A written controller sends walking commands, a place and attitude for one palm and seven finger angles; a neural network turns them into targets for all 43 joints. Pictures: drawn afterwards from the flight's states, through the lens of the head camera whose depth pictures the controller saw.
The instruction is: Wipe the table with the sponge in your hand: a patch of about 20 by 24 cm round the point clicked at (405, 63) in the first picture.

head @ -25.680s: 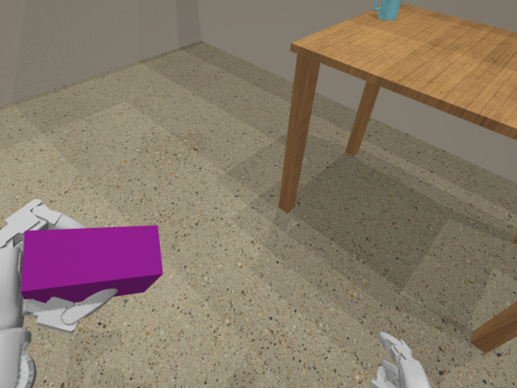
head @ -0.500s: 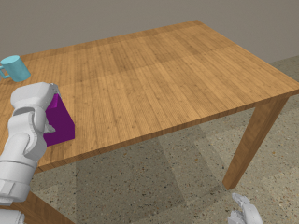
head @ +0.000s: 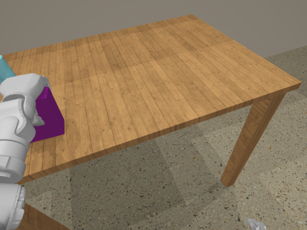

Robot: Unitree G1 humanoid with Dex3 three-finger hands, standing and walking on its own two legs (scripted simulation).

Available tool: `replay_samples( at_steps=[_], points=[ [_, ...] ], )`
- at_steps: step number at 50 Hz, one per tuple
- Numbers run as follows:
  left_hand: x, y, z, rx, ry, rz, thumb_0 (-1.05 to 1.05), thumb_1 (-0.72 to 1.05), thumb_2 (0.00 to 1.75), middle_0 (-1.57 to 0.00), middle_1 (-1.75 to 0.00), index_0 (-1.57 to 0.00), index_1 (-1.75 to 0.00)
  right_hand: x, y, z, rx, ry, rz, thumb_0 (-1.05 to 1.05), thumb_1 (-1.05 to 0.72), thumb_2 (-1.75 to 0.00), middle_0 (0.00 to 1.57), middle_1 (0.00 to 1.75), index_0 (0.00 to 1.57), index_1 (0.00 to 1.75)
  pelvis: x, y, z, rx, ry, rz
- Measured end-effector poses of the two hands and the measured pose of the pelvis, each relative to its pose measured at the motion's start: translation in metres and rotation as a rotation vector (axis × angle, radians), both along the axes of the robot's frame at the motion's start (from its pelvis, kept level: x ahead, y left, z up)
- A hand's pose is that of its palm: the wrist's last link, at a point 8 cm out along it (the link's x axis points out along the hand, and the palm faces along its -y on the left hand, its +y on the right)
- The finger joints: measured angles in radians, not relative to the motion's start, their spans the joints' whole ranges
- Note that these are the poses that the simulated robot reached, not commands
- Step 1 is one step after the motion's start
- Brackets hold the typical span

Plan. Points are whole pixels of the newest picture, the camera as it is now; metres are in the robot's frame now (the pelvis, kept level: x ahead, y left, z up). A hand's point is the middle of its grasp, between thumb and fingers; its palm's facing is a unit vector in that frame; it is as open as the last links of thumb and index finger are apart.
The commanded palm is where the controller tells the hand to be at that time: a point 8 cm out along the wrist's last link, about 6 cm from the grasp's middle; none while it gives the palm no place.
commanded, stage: wipe forward along the first lane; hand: left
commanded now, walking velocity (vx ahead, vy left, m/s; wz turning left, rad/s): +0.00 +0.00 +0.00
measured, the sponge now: (40, 121) +0.35 +0.35 +0.11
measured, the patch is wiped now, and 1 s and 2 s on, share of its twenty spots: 0.25 0.40 0.50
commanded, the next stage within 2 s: slide across to the middle lane in 0.58 s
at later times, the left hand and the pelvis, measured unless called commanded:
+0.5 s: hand (34, 93) +0.41 +0.37 +0.17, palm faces -0.09 +0.04 -1.00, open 9.8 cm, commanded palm +0.40 +0.38 +0.20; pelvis +0.01 +0.02 +0.00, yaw -1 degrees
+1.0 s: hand (37, 87) +0.43 +0.37 +0.17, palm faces -0.02 +0.09 -1.00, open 9.8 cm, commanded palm +0.42 +0.35 +0.22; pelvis +0.03 +0.04 +0.01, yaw +0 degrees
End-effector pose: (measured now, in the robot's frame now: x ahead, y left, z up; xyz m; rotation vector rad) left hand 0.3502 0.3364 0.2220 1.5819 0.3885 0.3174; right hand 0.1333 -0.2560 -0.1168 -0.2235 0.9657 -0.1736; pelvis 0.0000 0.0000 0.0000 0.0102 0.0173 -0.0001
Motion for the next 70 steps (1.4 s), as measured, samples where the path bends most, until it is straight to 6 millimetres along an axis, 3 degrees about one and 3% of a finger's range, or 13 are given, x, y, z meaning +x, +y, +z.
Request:
replay_samples(
  at_steps=[18, 39, 46, 52, 61, 70],
  points=[
    [0.036, 0.019, 0.001, 0.015, 0.029, -0.008, 0.02, -0.56, 1.15, -0.81, -1.32, -0.81, -1.35, -0.036, -0.002, -0.005, -0.017, 0.113, -0.075, 0.01, -0.9, -0.9, 0.2, 0.3, 0.2, 0.3, 0.005, 0.01, 0.001, -0.006, 0.048, -0.01],
    [0.068, 0.035, 0.0, 0.036, 0.054, -0.038, 0.02, -0.56, 1.16, -0.81, -1.32, -0.81, -1.36, -0.034, 0.012, -0.001, -0.024, 0.16, -0.096, 0.0, -0.9, -0.9, 0.2, 0.3, 0.2, 0.3, 0.022, 0.029, 0.005, -0.016, 0.083, -0.017],
    [0.063, 0.031, 0.001, 0.059, 0.014, -0.068, 0.01, -0.56, 1.16, -0.8, -1.34, -0.8, -1.38, -0.016, 0.027, -0.002, 0.003, 0.137, -0.07, 0.01, -0.9, -0.9, 0.2, 0.3, 0.2, 0.3, 0.028, 0.037, 0.006, -0.019, 0.063, -0.009],
    [0.062, 0.021, 0.004, 0.034, -0.04, -0.083, 0.0, -0.54, 1.15, -0.78, -1.35, -0.78, -1.39, 0.016, 0.047, 0.001, 0.028, 0.081, -0.002, 0.01, -0.9, -0.9, 0.2, 0.3, 0.2, 0.3, 0.03, 0.044, 0.008, -0.02, 0.045, 0.009],
    [0.084, -0.006, 0.005, 0.005, -0.058, -0.106, 0.0, -0.53, 1.14, -0.77, -1.36, -0.77, -1.39, 0.066, 0.076, 0.016, 0.06, -0.043, 0.072, 0.01, -0.9, -0.9, 0.2, 0.3, 0.2, 0.3, 0.034, 0.052, 0.009, -0.02, 0.048, 0.006],
    [0.099, -0.026, 0.0, -0.01, -0.073, -0.102, 0.0, -0.52, 1.13, -0.77, -1.36, -0.77, -1.39, 0.083, 0.085, 0.018, 0.085, -0.055, 0.096, 0.0, -0.9, -0.9, 0.2, 0.3, 0.2, 0.3, 0.045, 0.056, 0.009, -0.02, 0.065, -0.007]
  ],
)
